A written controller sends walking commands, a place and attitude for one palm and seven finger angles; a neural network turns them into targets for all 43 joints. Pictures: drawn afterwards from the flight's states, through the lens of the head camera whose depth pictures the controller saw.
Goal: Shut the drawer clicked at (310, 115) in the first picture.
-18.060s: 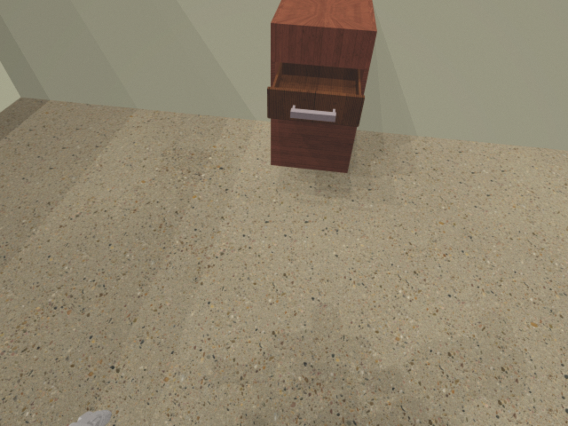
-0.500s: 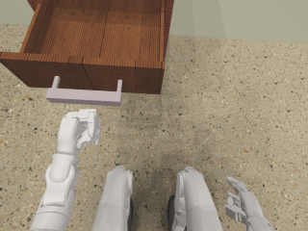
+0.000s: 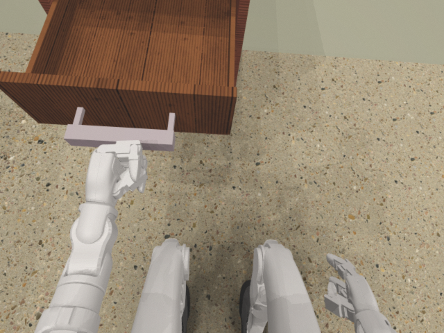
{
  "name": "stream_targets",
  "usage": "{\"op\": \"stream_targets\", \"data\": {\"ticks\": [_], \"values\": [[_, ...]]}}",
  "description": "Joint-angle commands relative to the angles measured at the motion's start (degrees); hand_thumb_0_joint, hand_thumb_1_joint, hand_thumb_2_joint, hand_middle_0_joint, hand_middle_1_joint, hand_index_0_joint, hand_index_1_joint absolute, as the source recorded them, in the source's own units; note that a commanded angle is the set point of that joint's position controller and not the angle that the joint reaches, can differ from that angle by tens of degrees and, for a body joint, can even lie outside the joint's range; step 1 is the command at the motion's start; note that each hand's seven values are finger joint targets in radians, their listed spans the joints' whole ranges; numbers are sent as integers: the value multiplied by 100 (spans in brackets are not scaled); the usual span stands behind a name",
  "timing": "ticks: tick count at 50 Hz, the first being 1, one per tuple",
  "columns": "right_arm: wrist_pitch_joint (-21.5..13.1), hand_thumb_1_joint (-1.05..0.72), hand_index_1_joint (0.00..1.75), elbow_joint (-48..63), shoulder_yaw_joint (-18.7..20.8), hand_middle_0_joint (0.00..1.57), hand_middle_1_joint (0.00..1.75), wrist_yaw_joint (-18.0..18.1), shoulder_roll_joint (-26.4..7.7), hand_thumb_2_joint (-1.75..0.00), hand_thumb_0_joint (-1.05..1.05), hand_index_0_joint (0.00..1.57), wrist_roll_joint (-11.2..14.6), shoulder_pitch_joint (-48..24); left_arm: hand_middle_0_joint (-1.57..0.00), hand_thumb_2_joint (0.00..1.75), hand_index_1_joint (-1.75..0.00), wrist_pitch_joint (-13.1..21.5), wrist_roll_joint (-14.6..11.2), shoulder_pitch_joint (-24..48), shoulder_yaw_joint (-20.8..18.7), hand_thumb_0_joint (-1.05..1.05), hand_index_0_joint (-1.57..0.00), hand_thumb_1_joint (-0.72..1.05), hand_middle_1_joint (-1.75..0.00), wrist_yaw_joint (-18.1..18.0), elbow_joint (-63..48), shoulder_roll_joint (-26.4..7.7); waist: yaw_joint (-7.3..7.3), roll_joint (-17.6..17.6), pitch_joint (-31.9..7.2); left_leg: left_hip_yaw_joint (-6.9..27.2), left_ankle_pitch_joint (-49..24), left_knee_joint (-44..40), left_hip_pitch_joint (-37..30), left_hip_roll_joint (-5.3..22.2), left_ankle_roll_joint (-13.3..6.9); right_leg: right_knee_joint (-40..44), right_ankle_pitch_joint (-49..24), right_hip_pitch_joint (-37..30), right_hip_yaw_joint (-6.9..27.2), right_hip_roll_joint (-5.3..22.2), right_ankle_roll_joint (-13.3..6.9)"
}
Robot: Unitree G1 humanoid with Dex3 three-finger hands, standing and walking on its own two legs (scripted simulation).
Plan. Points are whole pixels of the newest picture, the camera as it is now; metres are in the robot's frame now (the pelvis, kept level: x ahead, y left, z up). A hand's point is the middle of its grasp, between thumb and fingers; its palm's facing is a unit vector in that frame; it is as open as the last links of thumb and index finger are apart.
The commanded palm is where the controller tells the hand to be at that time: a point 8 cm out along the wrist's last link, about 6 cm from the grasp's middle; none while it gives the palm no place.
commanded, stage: push the drawer shut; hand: left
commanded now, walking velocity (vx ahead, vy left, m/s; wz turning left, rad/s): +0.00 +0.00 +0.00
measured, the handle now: (124, 126) +0.46 +0.19 -0.01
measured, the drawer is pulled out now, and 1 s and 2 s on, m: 0.25 0.13 0.02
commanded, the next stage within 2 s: none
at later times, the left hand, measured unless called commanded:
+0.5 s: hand (145, 148) +0.42 +0.15 -0.01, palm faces -0.04 -1.00 -0.06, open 2.7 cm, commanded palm +0.43 +0.19 +0.00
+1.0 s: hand (150, 109) +0.50 +0.15 -0.01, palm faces -0.02 -1.00 -0.05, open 2.7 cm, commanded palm +0.49 +0.18 +0.00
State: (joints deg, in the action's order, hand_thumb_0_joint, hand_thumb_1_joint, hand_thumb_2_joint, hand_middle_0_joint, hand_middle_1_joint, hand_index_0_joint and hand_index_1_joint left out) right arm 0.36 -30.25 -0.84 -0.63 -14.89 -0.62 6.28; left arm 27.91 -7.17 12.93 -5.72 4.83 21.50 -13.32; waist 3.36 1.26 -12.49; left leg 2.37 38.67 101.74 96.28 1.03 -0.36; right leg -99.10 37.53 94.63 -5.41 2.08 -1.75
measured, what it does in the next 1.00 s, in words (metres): stands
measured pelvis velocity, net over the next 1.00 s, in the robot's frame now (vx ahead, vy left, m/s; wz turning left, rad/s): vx -0.01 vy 0.01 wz -0.03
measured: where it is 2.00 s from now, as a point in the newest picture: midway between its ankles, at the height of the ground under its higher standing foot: (213, 330)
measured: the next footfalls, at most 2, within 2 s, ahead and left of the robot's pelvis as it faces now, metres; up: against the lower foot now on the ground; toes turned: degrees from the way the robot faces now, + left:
none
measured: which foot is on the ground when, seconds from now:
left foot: down 0.00-1.00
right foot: down 0.00-1.00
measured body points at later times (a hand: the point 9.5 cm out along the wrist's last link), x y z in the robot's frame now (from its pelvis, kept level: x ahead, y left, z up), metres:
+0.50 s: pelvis -0.01 +0.00 -0.01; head +0.17 +0.03 +0.40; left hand +0.42 +0.21 +0.00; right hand +0.13 -0.26 -0.12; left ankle +0.05 +0.12 -0.50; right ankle +0.06 -0.11 -0.50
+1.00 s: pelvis -0.01 +0.01 -0.01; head +0.19 +0.04 +0.39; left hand +0.50 +0.21 +0.00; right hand +0.05 -0.26 -0.13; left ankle +0.05 +0.12 -0.50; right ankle +0.06 -0.11 -0.50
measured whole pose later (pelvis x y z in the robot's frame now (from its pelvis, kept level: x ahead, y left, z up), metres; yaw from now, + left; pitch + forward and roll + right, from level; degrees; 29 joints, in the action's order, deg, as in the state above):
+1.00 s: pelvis -0.01 +0.01 -0.01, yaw -2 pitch +36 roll -5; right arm 5.3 -34.0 -2.7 -1.1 -14.8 -3.0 12.8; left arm 30.8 -2.1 47.0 -17.2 5.8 55.0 -21.8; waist 10.0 1.8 -10.6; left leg 2.0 37.1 103.3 102.2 1.4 -1.5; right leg -99.7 35.2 100.3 -5.0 1.7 -0.7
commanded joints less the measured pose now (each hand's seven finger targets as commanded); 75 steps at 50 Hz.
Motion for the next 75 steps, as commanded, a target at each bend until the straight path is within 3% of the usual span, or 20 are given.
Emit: {"op": "stream_targets", "data": {"ticks": [1,5,12,18,21,26,30,36,39,42,43,47,48,53,54,56,61,68,71,75], "values": [[-191,-90,30,541,358,20,30,67,-920,-90,0,20,-6,385,-140,90,-160,348,-1,1303,-146,0,-140,90,-160,4,-957,-469,201,274,-2959,174,-1540,-1248,-2255,-132,-90,1324,-1212,-1615,287,-194,-31],[-132,-90,30,513,339,20,30,89,-937,-90,0,20,5,433,-140,90,-160,294,8,1761,-382,0,-140,90,-160,-15,-715,-711,240,180,-2883,143,-1326,-1242,-1976,-144,-108,1356,-1099,-1732,328,-194,-12],[-163,-90,30,347,321,20,30,149,-927,-90,0,20,-20,552,-140,90,-160,427,59,2750,-392,0,-140,90,-160,-71,-490,-796,426,289,-2923,153,-1155,-1187,-1984,-151,-125,1380,-961,-1561,332,-205,3],[-161,-90,30,219,297,20,30,167,-977,-90,0,20,-34,657,-140,90,-160,429,100,3416,-382,0,-140,90,-160,-73,-41,-839,516,606,-2971,220,-921,-1290,-2168,-160,-87,1376,-779,-1282,266,-201,-10],[-143,-90,30,175,270,20,30,191,-1000,-90,0,20,-36,691,-140,90,-160,398,112,3750,-577,0,-140,90,-160,-78,254,-1080,546,490,-2976,198,-736,-1280,-1968,-174,-102,1419,-651,-1371,311,-208,5],[-109,-90,30,112,239,20,30,183,-1025,-90,0,20,-65,807,-140,90,-160,396,128,4343,-697,0,-140,90,-160,-82,706,-1178,614,673,-3006,236,-659,-1338,-2021,-170,-93,1383,-612,-1231,278,-210,4],[-61,-90,30,71,233,20,30,147,-1057,-90,0,20,-102,936,-140,90,-160,416,156,4638,-798,0,-140,90,-160,-79,991,-1262,652,764,-3146,289,-863,-1359,-2173,-144,-81,1317,-743,-1147,241,-213,0],[63,-90,30,3,220,20,30,97,-1064,-90,0,20,-146,1125,-140,90,-160,476,257,5022,-1029,0,-140,90,-160,-67,1637,-1474,733,582,-3031,247,-876,-1298,-1913,-123,-111,1316,-753,-1211,254,-243,16],[144,-90,30,-16,217,20,30,78,-1070,-90,0,20,-187,1207,-140,90,-160,542,326,5230,-1107,0,-140,90,-160,-54,1865,-1563,753,740,-3037,261,-977,-1285,-1964,-112,-104,1270,-797,-1105,247,-247,10],[221,-90,30,-20,191,20,30,64,-1071,-90,0,20,-211,1300,-140,90,-160,564,335,5413,-1303,0,-140,90,-160,-26,2091,-1768,791,584,-3032,235,-1038,-1216,-1791,-109,-142,1258,-845,-1225,263,-269,23],[260,-90,30,-28,196,20,30,66,-1095,-90,0,20,-227,1334,-140,90,-160,588,376,5567,-1361,0,-140,90,-160,-14,2075,-1886,801,641,-3088,265,-1108,-1203,-1860,-97,-135,1217,-886,-1174,243,-269,24],[389,-90,30,-54,208,20,30,27,-1091,-90,0,20,-261,1430,-140,90,-160,590,433,5900,-1223,0,-140,90,-160,33,2142,-1735,864,1020,-3265,350,-1340,-1184,-2230,-77,-107,1114,-1011,-887,197,-262,4],[426,-90,30,-67,211,20,30,23,-1117,-90,0,20,-269,1460,-140,90,-160,579,448,5884,-1340,0,-140,90,-160,24,2212,-1857,829,1020,-3277,356,-1335,-1184,-2257,-67,-93,1120,-1007,-872,189,-271,4],[569,-90,30,-78,181,20,30,11,-1119,-90,0,20,-289,1567,-140,90,-160,491,478,6245,-1474,0,-140,90,-160,18,2393,-2068,955,826,-3329,308,-1487,-1045,-2024,-63,-153,1152,-1147,-1080,232,-288,40],[597,-90,30,-73,175,20,30,7,-1111,-90,0,20,-297,1576,-140,90,-160,500,510,6285,-1549,0,-140,90,-160,25,2349,-2206,906,915,-3392,299,-1501,-1042,-2030,-63,-144,1137,-1149,-1129,234,-293,31],[641,-90,30,-66,160,20,30,-6,-1102,-90,0,20,-293,1585,-140,90,-160,451,528,6282,-1533,0,-140,90,-160,52,2519,-2186,943,825,-3347,285,-1461,-1012,-1912,-57,-162,1165,-1129,-1166,250,-317,35],[721,-90,30,-61,144,20,30,-18,-1090,-90,0,20,-321,1642,-140,90,-160,449,554,6578,-1592,0,-140,90,-160,90,2412,-2341,960,1086,-3532,291,-1714,-952,-2062,-45,-155,1130,-1298,-1190,251,-319,28],[791,-90,30,-98,115,20,30,-35,-1103,-90,0,20,-343,1737,-140,90,-160,385,612,6984,-1682,0,-140,90,-160,82,2593,-2538,1086,1122,-3450,282,-1655,-856,-1931,-31,-184,1146,-1277,-1123,250,-349,40],[803,-90,30,-122,81,20,30,-27,-1121,-90,0,20,-345,1761,-140,90,-160,319,661,7189,-1722,0,-140,90,-160,68,2822,-2689,1187,965,-3240,283,-1441,-814,-1660,-31,-212,1164,-1147,-1084,254,-371,51],[805,-90,30,-134,50,20,30,-17,-1144,-90,0,20,-362,1828,-140,90,-160,277,777,7603,-1703,0,-140,90,-160,63,2886,-2863,1271,1215,-3316,315,-1403,-774,-1717,-37,-217,1119,-1097,-928,233,-375,37]]}}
